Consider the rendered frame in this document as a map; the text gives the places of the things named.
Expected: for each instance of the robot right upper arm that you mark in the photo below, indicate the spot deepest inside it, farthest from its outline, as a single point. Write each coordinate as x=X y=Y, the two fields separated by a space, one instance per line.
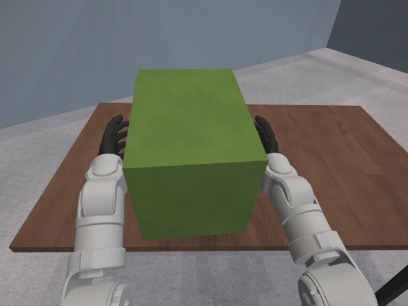
x=336 y=285

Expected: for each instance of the carton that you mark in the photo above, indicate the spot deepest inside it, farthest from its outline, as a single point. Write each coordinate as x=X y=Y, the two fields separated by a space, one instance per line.
x=193 y=161

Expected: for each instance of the left robot forearm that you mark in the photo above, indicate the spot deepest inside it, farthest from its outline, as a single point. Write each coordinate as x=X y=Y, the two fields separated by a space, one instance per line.
x=98 y=250

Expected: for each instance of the robot right hand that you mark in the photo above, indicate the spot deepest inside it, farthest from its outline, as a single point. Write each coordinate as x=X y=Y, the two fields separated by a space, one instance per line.
x=266 y=135

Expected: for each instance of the table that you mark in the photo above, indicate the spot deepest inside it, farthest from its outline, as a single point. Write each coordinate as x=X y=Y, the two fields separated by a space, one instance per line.
x=357 y=171

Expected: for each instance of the robot left upper arm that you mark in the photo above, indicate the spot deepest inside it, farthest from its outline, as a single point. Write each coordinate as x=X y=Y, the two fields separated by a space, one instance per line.
x=105 y=294

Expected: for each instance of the right robot forearm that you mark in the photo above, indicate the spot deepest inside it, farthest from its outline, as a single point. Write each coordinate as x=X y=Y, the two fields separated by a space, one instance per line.
x=311 y=240

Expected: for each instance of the robot left hand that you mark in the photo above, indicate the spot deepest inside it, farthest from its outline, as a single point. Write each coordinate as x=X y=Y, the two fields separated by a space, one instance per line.
x=111 y=137

